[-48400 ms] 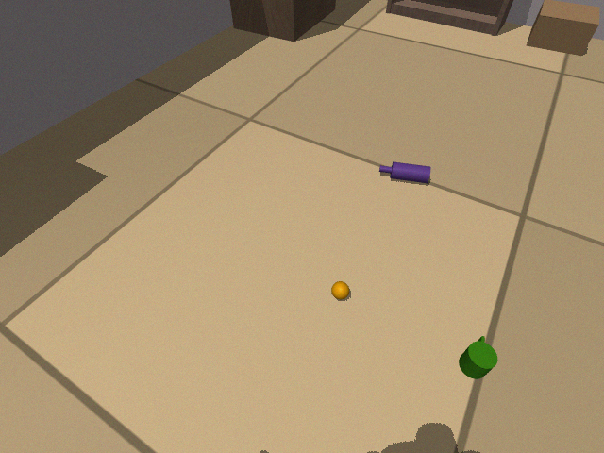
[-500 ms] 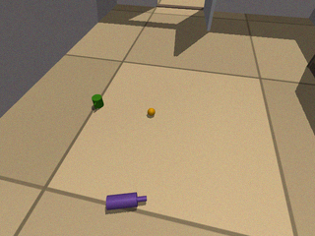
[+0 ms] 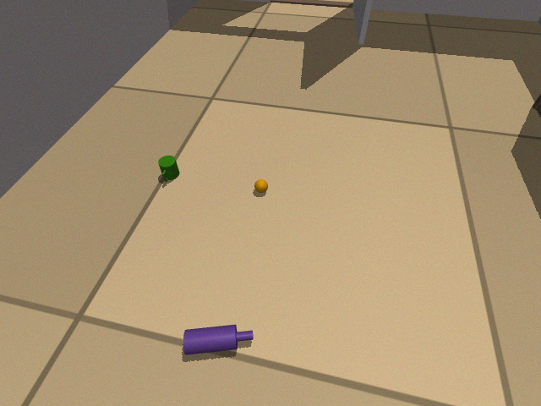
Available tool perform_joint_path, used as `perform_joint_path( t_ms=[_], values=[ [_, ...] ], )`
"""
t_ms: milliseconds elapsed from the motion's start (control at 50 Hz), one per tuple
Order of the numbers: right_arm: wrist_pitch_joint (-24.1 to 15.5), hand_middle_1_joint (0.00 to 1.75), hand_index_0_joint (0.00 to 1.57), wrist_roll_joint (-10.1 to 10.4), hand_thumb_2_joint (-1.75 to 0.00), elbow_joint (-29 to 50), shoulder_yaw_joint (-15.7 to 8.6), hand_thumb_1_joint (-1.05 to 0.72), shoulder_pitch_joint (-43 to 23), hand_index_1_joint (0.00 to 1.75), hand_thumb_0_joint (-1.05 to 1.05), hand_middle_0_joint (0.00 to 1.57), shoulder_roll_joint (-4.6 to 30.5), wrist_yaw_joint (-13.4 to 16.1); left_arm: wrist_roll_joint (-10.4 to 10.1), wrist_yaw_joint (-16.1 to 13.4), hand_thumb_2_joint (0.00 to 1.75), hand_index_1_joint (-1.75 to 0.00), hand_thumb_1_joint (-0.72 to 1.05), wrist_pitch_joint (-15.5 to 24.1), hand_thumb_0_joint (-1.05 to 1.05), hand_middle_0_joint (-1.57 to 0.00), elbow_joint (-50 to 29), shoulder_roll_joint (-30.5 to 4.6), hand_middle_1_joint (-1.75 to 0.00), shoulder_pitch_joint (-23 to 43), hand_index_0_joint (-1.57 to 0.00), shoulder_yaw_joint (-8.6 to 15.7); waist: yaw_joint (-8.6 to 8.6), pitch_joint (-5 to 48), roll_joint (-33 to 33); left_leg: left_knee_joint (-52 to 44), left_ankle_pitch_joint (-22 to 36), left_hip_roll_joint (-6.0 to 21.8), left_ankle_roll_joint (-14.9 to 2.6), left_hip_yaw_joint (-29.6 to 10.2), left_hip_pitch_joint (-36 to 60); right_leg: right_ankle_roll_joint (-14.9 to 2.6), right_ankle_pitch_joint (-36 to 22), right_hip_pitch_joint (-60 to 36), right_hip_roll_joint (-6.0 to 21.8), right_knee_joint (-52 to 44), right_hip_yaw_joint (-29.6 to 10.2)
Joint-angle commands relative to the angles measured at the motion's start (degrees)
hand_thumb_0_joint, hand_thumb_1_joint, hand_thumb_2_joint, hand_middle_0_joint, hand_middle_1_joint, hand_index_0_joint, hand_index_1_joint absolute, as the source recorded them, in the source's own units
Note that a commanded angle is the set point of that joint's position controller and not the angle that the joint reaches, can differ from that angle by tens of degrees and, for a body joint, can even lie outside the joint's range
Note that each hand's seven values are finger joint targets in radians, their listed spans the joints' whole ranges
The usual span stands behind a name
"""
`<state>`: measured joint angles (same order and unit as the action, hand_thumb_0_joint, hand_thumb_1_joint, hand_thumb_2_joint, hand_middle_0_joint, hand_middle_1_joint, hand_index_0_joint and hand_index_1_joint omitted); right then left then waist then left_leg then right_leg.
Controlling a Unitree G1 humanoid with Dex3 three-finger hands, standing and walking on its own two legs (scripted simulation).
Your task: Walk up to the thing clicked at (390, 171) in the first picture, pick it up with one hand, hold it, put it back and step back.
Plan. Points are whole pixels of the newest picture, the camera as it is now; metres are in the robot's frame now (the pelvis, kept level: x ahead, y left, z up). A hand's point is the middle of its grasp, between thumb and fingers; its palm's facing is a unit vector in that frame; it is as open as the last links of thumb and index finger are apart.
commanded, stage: rise first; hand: left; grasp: from above
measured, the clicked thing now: (219, 338) +0.45 +0.20 -0.74
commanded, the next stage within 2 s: none
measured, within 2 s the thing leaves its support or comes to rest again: neither
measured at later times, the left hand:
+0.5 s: hand out of the picture +0.13 +0.26 -0.20, palm faces -0.11 -0.90 -0.42, open 13.5 cm
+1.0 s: hand out of the picture +0.14 +0.28 -0.30, palm faces -0.35 -0.73 -0.59, open 14.2 cm
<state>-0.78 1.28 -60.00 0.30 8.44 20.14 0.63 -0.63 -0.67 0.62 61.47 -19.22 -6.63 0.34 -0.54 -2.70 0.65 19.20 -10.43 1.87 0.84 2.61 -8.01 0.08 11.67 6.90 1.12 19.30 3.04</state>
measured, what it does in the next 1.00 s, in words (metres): lowers itself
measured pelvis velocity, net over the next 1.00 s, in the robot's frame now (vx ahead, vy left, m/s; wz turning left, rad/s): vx -0.03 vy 0.01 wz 0.00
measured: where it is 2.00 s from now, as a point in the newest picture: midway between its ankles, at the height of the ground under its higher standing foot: outside the picture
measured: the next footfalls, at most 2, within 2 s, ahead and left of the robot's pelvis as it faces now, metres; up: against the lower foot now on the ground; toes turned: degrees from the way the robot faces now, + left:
none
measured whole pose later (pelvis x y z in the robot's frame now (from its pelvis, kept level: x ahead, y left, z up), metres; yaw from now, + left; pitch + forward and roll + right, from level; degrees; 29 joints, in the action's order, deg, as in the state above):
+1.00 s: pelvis -0.03 +0.01 -0.15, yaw +0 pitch +25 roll -2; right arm -11.7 -0.2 -32.0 -1.4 8.6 15.1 0.9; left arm 25.6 -3.9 -5.2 35.0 -20.9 -4.7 5.4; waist -2.0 9.0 0.5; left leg 80.3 -34.0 2.7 -0.1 0.0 -71.3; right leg 0.5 35.2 68.7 2.6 79.1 3.2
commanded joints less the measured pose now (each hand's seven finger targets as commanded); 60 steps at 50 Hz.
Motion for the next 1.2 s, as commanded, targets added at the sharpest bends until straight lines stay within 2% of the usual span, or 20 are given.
perform_joint_path(
  t_ms=[0,20,40,80,100,140,180,220,280,360,440,520,720,760,840,880,960,1000,1100,1180],
  values=[
    [-2.20,0.30,0.20,2.04,-0.92,11.84,-1.96,-0.96,2.67,0.30,0.00,0.20,5.85,1.88,0.53,-0.59,1.04,-0.70,0.50,1.99,0.00,-0.10,-2.32,-11.49,-0.70,12.07,-0.08,7.03,-1.63,1.03,-3.22,3.14,0.62,-2.27,-2.15,1.06,-6.46,-0.89,-2.22,8.70,-0.72,0.86,-1.14],
    [-2.26,0.30,0.20,1.51,-0.91,13.22,-2.69,-0.96,2.99,0.30,0.00,0.20,5.81,2.13,2.09,0.11,1.00,-0.78,0.43,2.00,0.00,-0.08,-3.91,-12.72,-0.78,15.82,-0.08,7.04,-1.38,4.49,-2.85,4.72,1.37,-2.41,-2.23,0.89,-7.08,-1.00,-2.79,8.93,-0.48,2.42,-1.24],
    [-2.58,0.30,0.20,1.41,-0.91,13.95,-3.47,-0.95,4.50,0.30,0.00,0.20,5.87,2.54,3.10,0.44,1.02,-0.86,0.35,2.44,0.00,-0.06,-4.70,-15.73,-0.86,17.64,-0.06,9.20,-1.21,8.78,-4.05,6.21,3.38,-2.20,-2.36,0.38,-6.59,-0.69,-5.68,8.19,-0.43,4.33,-1.46],
    [-3.00,0.30,0.20,0.30,-0.92,15.87,-4.71,-0.97,6.51,0.30,0.00,0.20,5.57,2.01,6.97,1.97,1.02,-1.00,0.21,1.44,0.00,0.00,-0.17,-14.00,-1.02,9.57,-0.03,9.90,-0.38,13.73,-2.62,10.78,7.36,-2.60,-1.91,-0.18,-9.26,-1.00,-9.43,8.77,-0.36,9.26,-1.22],
    [-2.97,0.30,0.20,0.03,-0.91,16.92,-5.35,-0.96,6.93,0.30,0.00,0.20,5.31,1.64,8.44,2.51,1.02,-1.02,0.13,1.07,0.00,0.00,-0.30,-13.06,-1.06,6.07,-0.03,10.32,1.18,15.70,-1.54,12.52,8.46,-2.93,-1.78,-0.13,-10.43,-1.13,-10.13,9.05,-0.34,11.07,-1.30],
    [-3.06,0.30,0.20,0.09,-0.91,20.25,-5.73,-0.94,6.88,0.30,0.00,0.20,4.67,1.56,9.48,1.83,0.99,-1.04,-0.03,0.32,0.00,-0.01,-7.22,-14.14,-1.08,4.29,-0.05,12.23,2.87,20.32,1.80,12.89,10.38,-3.40,-1.19,0.08,-9.54,-1.25,-11.28,7.09,-0.41,12.08,-1.51],
    [-2.96,0.30,0.20,0.35,-0.90,22.82,-5.21,-0.92,5.60,0.30,0.00,0.20,3.67,1.46,9.97,0.69,0.97,-1.05,-0.14,-2.11,0.00,-0.02,-9.02,-10.21,-1.09,3.56,-0.06,9.95,2.20,17.50,2.19,12.81,9.41,-3.38,-0.85,-0.15,-10.88,-1.19,-9.61,9.60,-0.58,11.83,-1.14],
    [-3.08,0.30,0.20,0.62,-0.90,24.81,-5.25,-0.91,4.18,0.30,0.00,0.20,3.99,1.39,10.73,-0.23,0.98,-1.05,-0.30,-4.35,0.00,-0.04,-11.88,-10.57,-1.07,7.40,-0.06,9.48,0.74,14.85,1.02,14.15,6.36,-2.62,-0.82,-0.71,-12.94,-1.22,-5.72,13.36,-1.06,12.67,-0.55],
    [-3.87,0.30,0.20,0.55,-0.90,27.23,-5.35,-0.89,3.76,0.30,0.00,0.20,3.69,1.23,10.69,-0.77,0.96,-1.06,-0.50,-6.41,0.00,-0.07,-13.90,-8.98,-1.08,5.91,-0.08,8.71,0.07,12.39,-0.10,16.37,1.32,-1.91,-0.74,-1.24,-16.69,-1.39,0.34,18.83,-1.61,15.04,-0.06],
    [-5.65,0.30,0.20,0.03,-0.89,28.01,-5.71,-0.88,5.33,0.30,0.00,0.20,3.23,1.12,11.40,-0.84,0.95,-1.07,-0.52,-5.83,0.00,-0.06,-18.97,-8.70,-1.08,6.37,-0.07,9.20,-0.87,14.73,-1.70,22.58,-0.47,-1.78,-1.17,-1.46,-21.28,-1.01,1.51,23.71,-1.40,20.88,-0.32],
    [-7.19,0.30,0.20,-0.40,-0.89,29.90,-5.98,-0.88,5.68,0.30,0.00,0.20,2.64,1.36,13.47,-1.19,0.99,-1.07,-0.55,-4.45,0.00,-0.06,-27.84,-9.66,-1.07,2.21,-0.06,10.33,-0.30,21.81,2.04,28.50,2.77,-1.31,-0.95,-1.96,-22.28,-1.13,-1.06,27.65,-1.18,27.80,-0.73],
    [-7.78,0.30,0.20,-0.55,-0.90,31.31,-5.91,-0.89,5.42,0.30,0.00,0.20,2.48,1.74,16.62,-1.91,1.00,-1.07,-0.59,-6.14,0.00,-0.07,-31.96,-8.86,-1.06,-2.48,-0.06,10.23,-0.69,22.28,3.23,30.99,1.60,-0.80,-0.67,-2.78,-24.46,-1.19,0.82,31.48,-1.36,30.66,-0.68],
    [-9.80,0.30,0.20,-0.60,-0.90,34.35,-5.56,-0.92,4.15,0.30,0.00,0.20,1.81,2.03,17.51,-2.39,0.96,-1.07,-0.58,-10.88,0.00,-0.07,-40.78,-6.83,-1.08,-9.24,-0.08,8.55,-1.19,21.98,1.92,36.63,-0.69,-0.44,-1.03,-3.99,-31.88,-1.17,3.27,37.11,-1.41,35.70,-0.52],
    [-10.29,0.30,0.20,-0.75,-0.90,34.72,-5.32,-0.92,3.85,0.30,0.00,0.20,1.78,2.11,18.15,-2.65,0.95,-1.07,-0.57,-10.84,0.00,-0.07,-41.65,-7.83,-1.08,-6.45,-0.08,8.71,-2.19,22.21,1.89,38.63,-2.18,-0.46,-1.20,-3.88,-34.06,-1.15,4.19,39.30,-1.45,37.20,-0.56],
    [-11.83,0.30,0.20,-1.13,-0.91,34.06,-4.98,-0.92,2.16,0.30,0.00,0.20,2.04,1.95,22.43,-3.17,0.96,-1.07,-0.59,-8.01,0.00,-0.08,-35.91,-9.31,-1.08,1.37,-0.08,8.53,-2.93,20.54,2.14,44.86,-7.78,-0.57,-1.20,-4.24,-42.79,-1.28,8.81,49.35,-1.27,44.48,-0.74],
    [-12.58,0.30,0.20,-1.35,-0.91,33.47,-5.25,-0.93,1.69,0.30,0.00,0.20,2.55,1.55,24.71,-3.79,0.97,-1.07,-0.60,-5.47,0.00,-0.08,-33.54,-10.81,-1.07,4.13,-0.08,9.52,-2.73,23.38,2.66,49.12,-8.73,-0.77,-1.13,-4.15,-46.29,-1.34,9.95,54.08,-1.25,49.18,-0.89],
    [-13.71,0.30,0.20,-1.27,-0.90,32.22,-6.04,-0.91,1.52,0.30,0.00,0.20,3.77,0.63,29.98,-4.91,0.98,-1.07,-0.58,-0.63,0.00,-0.08,-33.38,-10.14,-1.07,8.26,-0.08,6.49,-2.53,32.23,4.53,56.64,-8.31,-1.16,-1.09,-4.42,-50.68,-1.47,9.21,61.39,-1.15,57.55,-1.10],
    [-13.61,0.30,0.20,-0.94,-0.90,31.32,-6.36,-0.91,1.66,0.30,0.00,0.20,4.66,0.17,32.34,-6.22,0.98,-1.08,-0.57,1.10,0.00,-0.08,-33.34,-13.35,-1.08,10.64,-0.08,8.03,-1.89,36.58,5.88,60.18,-5.08,-1.01,-1.01,-5.02,-51.55,-1.58,7.30,65.17,-0.98,61.64,-1.12],
    [-11.99,0.30,0.20,-0.52,-0.90,28.95,-7.16,-0.90,1.54,0.30,0.00,0.20,5.47,-0.59,39.19,-10.15,1.00,-1.09,-0.57,2.10,0.00,-0.06,-28.91,-17.37,-1.09,17.27,-0.06,9.23,-0.86,41.85,5.83,68.21,-3.04,-1.15,-1.38,-4.66,-59.08,-1.72,5.33,71.75,-1.11,68.71,-1.16],
    [-10.79,0.30,0.20,-0.54,-0.90,26.60,-7.49,-0.91,2.69,0.30,0.00,0.20,5.79,-1.13,43.43,-11.93,1.01,-1.09,-0.59,1.82,0.00,-0.07,-23.85,-20.96,-1.08,28.73,-0.06,9.87,-1.06,45.02,4.01,73.77,-6.06,-1.36,-1.83,-3.77,-66.61,-1.62,7.15,74.81,-1.23,71.75,-1.27]
  ],
)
